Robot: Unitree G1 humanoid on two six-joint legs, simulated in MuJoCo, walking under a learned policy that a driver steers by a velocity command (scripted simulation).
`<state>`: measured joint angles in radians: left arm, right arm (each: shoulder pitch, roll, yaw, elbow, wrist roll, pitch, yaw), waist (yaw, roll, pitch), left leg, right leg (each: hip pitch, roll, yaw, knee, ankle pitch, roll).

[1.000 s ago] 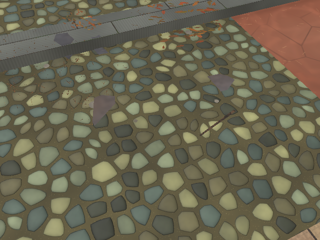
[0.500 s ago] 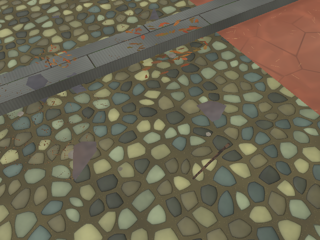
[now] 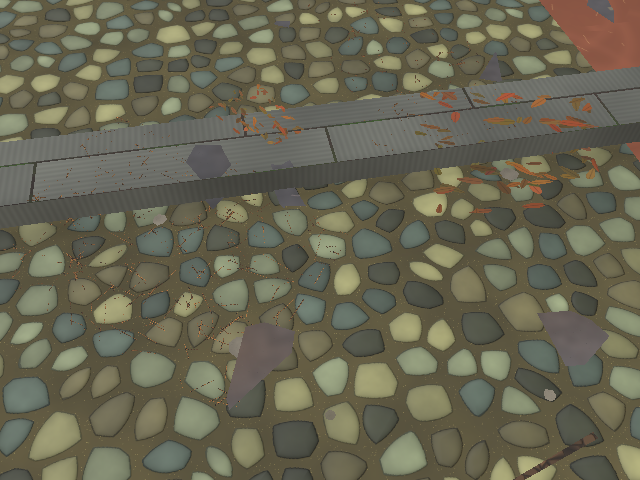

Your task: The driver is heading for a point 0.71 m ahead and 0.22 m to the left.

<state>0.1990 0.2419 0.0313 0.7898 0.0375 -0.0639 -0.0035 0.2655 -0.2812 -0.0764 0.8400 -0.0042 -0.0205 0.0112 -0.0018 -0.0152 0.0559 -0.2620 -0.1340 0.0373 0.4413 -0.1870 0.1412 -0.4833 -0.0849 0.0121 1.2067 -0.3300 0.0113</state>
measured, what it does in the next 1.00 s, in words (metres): walks ahead, turning left: right foot, then left foot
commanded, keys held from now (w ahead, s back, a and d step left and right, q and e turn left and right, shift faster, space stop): w+q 1.00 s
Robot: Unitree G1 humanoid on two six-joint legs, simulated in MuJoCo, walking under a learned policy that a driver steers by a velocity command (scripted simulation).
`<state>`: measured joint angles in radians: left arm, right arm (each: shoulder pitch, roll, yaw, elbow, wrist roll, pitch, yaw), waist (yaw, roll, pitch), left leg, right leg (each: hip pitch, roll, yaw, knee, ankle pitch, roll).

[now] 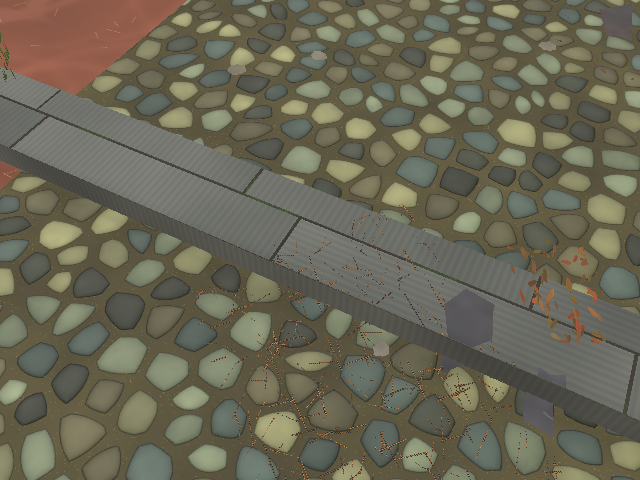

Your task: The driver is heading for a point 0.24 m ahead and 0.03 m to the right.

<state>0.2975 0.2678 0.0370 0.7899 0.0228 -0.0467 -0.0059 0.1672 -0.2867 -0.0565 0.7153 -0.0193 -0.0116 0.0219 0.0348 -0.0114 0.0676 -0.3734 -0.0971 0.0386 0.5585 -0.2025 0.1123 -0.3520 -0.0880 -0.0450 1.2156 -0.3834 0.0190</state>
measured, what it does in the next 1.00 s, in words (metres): walks ahead: right foot, then left foot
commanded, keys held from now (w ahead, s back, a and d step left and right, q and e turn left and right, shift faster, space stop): no key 1.00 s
